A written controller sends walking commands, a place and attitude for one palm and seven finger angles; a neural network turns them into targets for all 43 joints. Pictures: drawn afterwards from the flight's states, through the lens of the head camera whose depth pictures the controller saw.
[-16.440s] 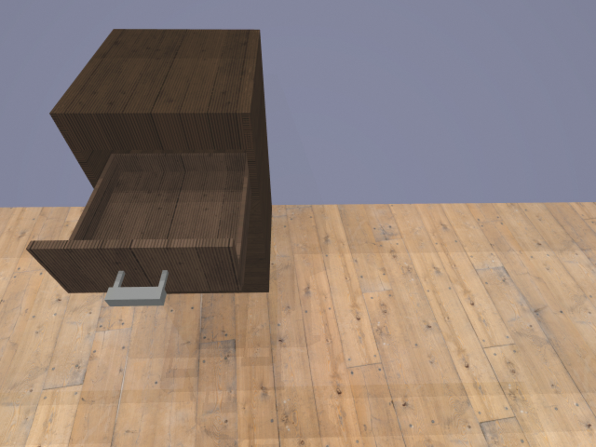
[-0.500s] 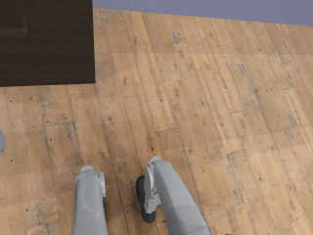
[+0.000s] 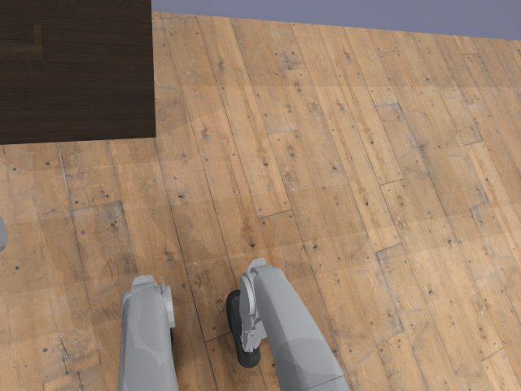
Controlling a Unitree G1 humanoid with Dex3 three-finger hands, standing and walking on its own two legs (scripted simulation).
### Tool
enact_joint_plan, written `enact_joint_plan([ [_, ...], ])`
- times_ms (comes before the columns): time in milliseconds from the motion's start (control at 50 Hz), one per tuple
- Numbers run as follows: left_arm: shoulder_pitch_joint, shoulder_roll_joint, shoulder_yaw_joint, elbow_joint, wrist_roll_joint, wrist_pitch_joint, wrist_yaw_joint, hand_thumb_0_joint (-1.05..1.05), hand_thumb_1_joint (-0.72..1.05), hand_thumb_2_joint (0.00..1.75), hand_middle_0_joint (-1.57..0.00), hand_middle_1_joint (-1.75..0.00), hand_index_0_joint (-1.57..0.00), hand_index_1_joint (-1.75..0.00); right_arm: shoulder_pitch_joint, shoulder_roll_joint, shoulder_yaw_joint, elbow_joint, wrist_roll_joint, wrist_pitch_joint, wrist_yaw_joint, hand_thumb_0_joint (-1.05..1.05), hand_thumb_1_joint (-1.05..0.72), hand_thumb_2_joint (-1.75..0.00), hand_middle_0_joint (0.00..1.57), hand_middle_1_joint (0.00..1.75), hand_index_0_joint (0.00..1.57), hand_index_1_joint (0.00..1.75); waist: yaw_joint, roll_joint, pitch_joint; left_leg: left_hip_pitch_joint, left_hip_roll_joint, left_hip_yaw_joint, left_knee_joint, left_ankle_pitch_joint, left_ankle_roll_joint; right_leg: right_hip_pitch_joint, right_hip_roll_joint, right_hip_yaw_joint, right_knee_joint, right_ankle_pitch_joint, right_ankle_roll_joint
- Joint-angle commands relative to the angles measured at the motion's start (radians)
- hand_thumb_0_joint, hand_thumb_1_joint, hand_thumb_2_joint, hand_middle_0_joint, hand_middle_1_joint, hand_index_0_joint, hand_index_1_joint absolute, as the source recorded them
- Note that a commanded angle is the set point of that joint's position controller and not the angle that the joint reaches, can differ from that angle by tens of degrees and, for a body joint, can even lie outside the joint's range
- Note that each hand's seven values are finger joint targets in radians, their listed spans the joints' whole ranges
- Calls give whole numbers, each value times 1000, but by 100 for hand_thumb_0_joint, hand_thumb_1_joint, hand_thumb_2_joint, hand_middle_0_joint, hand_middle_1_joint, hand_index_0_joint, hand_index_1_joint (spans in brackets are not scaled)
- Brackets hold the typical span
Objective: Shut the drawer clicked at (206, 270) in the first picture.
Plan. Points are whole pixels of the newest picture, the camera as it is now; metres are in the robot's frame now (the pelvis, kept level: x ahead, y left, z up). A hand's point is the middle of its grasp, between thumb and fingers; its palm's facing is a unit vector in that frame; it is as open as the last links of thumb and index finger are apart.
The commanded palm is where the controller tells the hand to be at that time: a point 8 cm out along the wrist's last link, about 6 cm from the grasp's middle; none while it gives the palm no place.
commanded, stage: pull the fist back off the drawer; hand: left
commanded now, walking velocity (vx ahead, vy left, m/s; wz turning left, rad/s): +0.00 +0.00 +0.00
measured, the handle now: out of the picture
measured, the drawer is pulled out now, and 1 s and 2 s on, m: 0.00 0.00 0.00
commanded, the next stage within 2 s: draw the hand back to the body in 0.32 s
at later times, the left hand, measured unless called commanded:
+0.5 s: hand out of the picture +0.58 +0.26 +0.07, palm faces +0.11 -0.99 -0.05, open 3.3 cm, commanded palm +0.53 +0.27 +0.09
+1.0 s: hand out of the picture +0.41 +0.25 +0.20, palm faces +0.13 -0.98 -0.14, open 3.2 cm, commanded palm +0.37 +0.30 +0.23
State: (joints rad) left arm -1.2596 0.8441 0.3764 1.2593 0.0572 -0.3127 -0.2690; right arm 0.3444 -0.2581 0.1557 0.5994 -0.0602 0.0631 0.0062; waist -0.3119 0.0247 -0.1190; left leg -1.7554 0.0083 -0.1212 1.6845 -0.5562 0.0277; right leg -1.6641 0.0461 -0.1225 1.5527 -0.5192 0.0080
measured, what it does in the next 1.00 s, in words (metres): rises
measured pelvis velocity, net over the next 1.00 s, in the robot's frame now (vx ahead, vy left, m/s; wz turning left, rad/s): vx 0.08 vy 0.00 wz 0.10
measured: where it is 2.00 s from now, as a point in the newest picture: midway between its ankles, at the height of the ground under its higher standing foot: (204, 353)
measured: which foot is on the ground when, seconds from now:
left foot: down 0.00-1.00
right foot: down 0.00-1.00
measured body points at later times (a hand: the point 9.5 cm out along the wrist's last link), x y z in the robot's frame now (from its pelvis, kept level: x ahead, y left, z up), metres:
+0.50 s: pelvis +0.04 +0.00 +0.03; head +0.25 +0.05 +0.43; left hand +0.56 +0.31 +0.07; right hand +0.08 -0.27 -0.07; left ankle +0.08 +0.10 -0.52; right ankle +0.09 -0.13 -0.52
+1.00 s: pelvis +0.08 +0.00 +0.16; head +0.15 +0.03 +0.60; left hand +0.39 +0.30 +0.21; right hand +0.27 -0.24 +0.08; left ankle +0.07 +0.10 -0.52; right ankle +0.09 -0.13 -0.52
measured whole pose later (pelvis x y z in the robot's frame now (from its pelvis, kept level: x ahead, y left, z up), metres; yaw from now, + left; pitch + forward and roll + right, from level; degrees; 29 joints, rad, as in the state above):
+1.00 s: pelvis +0.08 +0.00 +0.16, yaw +6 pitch +16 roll -3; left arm -0.11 0.37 0.22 0.32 -0.16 -0.16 -0.15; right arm 0.23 -0.26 0.01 0.46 0.06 0.05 -0.03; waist -0.07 0.02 -0.16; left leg -0.83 0.00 -0.05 1.05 -0.50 0.02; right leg -0.78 0.03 -0.04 0.97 -0.47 0.00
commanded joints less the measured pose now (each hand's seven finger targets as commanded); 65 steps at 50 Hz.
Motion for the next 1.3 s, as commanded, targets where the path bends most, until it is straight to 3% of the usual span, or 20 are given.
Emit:
enact_joint_plan([
  [0,-493,123,39,-308,-62,-59,26,0,90,90,-140,-160,-140,-160,203,-255,-102,-16,0,10,-2,0,-90,-90,20,30,20,30,-24,408,-628,710,35,-94,-280,56,7,133,16,22,-165,47,-56],
  [180,-261,135,111,-415,-84,-70,22,0,90,90,-140,-160,-140,-160,183,-235,-120,-43,11,38,14,0,-90,-90,20,30,20,30,57,361,-668,734,39,-52,-284,202,7,255,18,38,-188,97,-55],
  [220,-222,126,118,-423,-98,-74,21,0,90,90,-140,-160,-140,-160,173,-228,-122,-46,14,42,16,0,-90,-90,20,30,20,30,58,316,-658,702,38,-30,-273,230,14,299,20,47,-201,112,-51],
  [380,-135,114,147,-429,-120,-121,8,0,90,90,-140,-160,-140,-160,160,-216,-138,-48,17,53,18,0,-90,-90,20,30,20,30,73,267,-664,699,36,2,-242,381,18,376,19,61,-204,207,-44],
  [400,-119,124,161,-442,-128,-127,5,0,90,90,-140,-160,-140,-160,158,-214,-139,-52,17,55,19,0,-90,-90,20,30,20,30,83,255,-677,687,34,8,-238,397,19,409,19,67,-203,229,-42],
  [420,-53,130,179,-510,-139,-130,-1,0,90,90,-140,-160,-140,-160,155,-214,-145,-72,21,59,23,0,-90,-90,20,30,20,30,118,265,-738,725,30,17,-257,433,17,475,19,73,-212,265,-44],
  [480,175,119,194,-791,-182,-110,-21,0,90,90,-140,-160,-140,-160,126,-212,-171,-129,47,62,39,0,-90,-90,20,30,20,30,205,382,-935,992,31,9,-343,646,-10,593,12,77,-258,390,-51],
  [500,265,83,177,-855,-198,-84,-28,0,90,90,-140,-160,-140,-160,115,-207,-179,-145,57,61,44,0,-90,-90,20,30,20,30,214,351,-943,1021,30,13,-364,670,-10,639,13,76,-283,413,-48],
  [560,455,-27,130,-899,-256,13,-42,0,90,90,-140,-160,-140,-160,91,-201,-189,-162,87,48,41,0,-90,-90,20,30,20,30,192,179,-789,941,23,29,-428,579,9,728,13,73,-363,428,-33],
  [620,505,-92,109,-941,-306,61,-33,0,90,90,-140,-160,-140,-160,58,-190,-192,-157,108,13,18,0,-90,-90,20,30,20,30,176,85,-629,865,16,56,-485,438,21,780,11,83,-439,379,-19],
  [760,650,-299,-69,-1010,-309,3,11,0,90,90,-140,-160,-140,-160,29,-164,-201,-131,111,-59,-8,0,-90,-90,20,30,20,30,177,135,-458,1084,9,59,-622,438,0,792,11,66,-568,313,-27],
  [820,756,-286,-65,-981,-309,19,-1,0,90,90,-140,-160,-140,-160,2,-166,-197,-159,118,-59,-17,0,-90,-90,20,30,20,30,198,84,-369,1065,-2,71,-684,377,4,882,7,69,-620,299,-29],
  [900,883,-254,-29,-1126,-326,23,12,0,90,90,-140,-160,-140,-160,-48,-155,-189,-226,124,-64,-25,0,-90,-90,20,30,20,30,248,150,-357,1184,-4,69,-771,450,-4,990,1,63,-667,343,-37],
  [920,951,-205,-61,-1148,-196,88,137,0,90,90,-140,-160,-140,-160,-87,-126,-189,-252,120,-35,-35,0,-90,-90,20,30,20,30,304,141,-412,1274,-8,62,-838,455,-14,1065,-26,97,-718,331,-56],
  [960,1035,-285,-91,-1276,-188,147,243,0,90,90,-140,-160,-140,-160,-102,-109,-180,-296,115,-30,-55,0,-90,-90,20,30,20,30,283,132,-352,1319,-1,52,-887,465,-22,1086,-22,86,-757,349,-51],
  [980,1073,-288,-98,-1309,-179,170,277,0,90,90,-140,-160,-140,-160,-113,-105,-178,-300,116,-28,-63,0,-90,-90,20,30,20,30,283,157,-322,1317,1,69,-899,447,-16,1120,-28,92,-778,352,-49],
  [1060,1081,-275,-98,-1394,-149,213,376,0,90,90,-140,-160,-140,-160,-143,-103,-162,-298,112,-40,-93,0,-90,-90,20,30,20,30,266,70,-218,1339,3,64,-977,386,-2,1207,-29,90,-854,351,-44],
  [1180,1246,-371,-170,-1486,-143,243,398,0,90,90,-140,-160,-140,-160,-168,-92,-148,-279,107,-92,-98,0,-90,-90,20,30,20,30,288,90,-142,1471,4,53,-1066,472,-5,1304,-35,80,-936,402,-44],
  [1220,1325,-371,-159,-1530,-145,245,396,0,90,90,-140,-160,-140,-160,-185,-91,-147,-273,106,-106,-94,0,-90,-90,20,30,20,30,301,26,-123,1485,7,55,-1089,495,-3,1350,-37,75,-958,428,-42],
  [1280,1428,-357,-124,-1600,-153,246,385,0,90,90,-140,-160,-140,-160,-203,-85,-144,-265,104,-121,-88,0,-90,-90,20,30,20,30,316,-3,-88,1511,4,66,-1124,529,-3,1407,-38,77,-994,471,-39],
])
